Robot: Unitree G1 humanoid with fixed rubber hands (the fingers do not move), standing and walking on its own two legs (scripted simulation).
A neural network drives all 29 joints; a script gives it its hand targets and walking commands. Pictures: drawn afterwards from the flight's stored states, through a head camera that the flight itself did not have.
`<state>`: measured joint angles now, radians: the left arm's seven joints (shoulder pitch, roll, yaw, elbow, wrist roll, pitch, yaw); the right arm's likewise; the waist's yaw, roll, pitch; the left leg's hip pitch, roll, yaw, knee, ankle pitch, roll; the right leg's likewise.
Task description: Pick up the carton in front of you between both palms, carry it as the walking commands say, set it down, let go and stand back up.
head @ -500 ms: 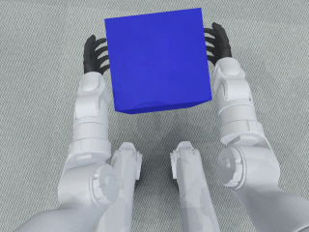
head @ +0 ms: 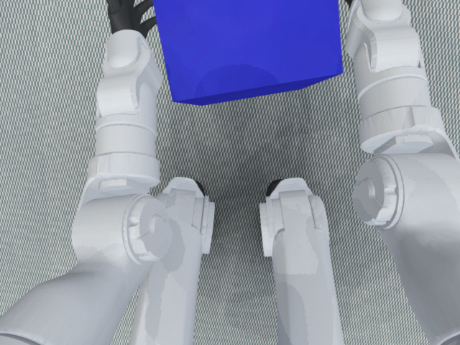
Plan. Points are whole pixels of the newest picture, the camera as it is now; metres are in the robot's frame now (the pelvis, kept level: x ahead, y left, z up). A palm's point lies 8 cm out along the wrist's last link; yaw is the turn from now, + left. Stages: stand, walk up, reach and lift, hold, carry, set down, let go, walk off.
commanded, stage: set down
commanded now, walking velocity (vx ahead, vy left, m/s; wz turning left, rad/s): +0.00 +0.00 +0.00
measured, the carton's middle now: (243, 29) +0.54 -0.03 -0.24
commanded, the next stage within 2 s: none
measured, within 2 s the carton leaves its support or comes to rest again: rests again in 0.40 s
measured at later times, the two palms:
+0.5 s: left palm (140, 37) +0.52 +0.12 -0.20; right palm out of the picture +0.55 -0.18 -0.20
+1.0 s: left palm (135, 35) +0.53 +0.13 -0.20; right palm out of the picture +0.56 -0.18 -0.21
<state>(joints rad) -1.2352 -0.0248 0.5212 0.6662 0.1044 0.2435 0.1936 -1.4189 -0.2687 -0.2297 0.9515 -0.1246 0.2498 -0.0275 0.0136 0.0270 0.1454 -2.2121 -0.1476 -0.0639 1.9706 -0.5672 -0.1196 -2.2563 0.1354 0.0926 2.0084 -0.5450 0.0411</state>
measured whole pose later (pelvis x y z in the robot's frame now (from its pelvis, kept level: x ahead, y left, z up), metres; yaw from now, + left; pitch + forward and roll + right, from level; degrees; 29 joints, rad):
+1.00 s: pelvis +0.00 +0.00 -0.05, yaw +2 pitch +36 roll +4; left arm -1.38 0.06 0.56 0.89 0.15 0.18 0.07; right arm -1.54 -0.34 -0.29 1.12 -0.17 0.19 0.08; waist 0.01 0.06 0.35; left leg -2.20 -0.15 -0.04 2.17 -0.61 -0.11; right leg -2.23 0.06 0.05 2.22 -0.61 0.00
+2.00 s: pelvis +0.00 +0.00 +0.04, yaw +1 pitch +44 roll +4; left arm -1.26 0.15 0.31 0.83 -0.08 0.18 0.21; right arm -1.45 -0.50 -0.14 1.12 0.06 0.16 0.05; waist 0.05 0.02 0.10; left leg -2.08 -0.07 -0.01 1.83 -0.52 -0.05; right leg -2.11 0.03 0.04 1.87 -0.54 -0.01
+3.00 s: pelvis +0.08 +0.00 +0.29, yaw -3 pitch +34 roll +0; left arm -0.42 0.15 0.19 0.57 0.06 0.09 -0.03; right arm -0.53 -0.24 -0.23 0.67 -0.07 0.09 0.04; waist 0.03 0.02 -0.07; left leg -1.11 -0.03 -0.05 0.81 -0.30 -0.02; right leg -1.12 0.05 0.06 0.82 -0.29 0.00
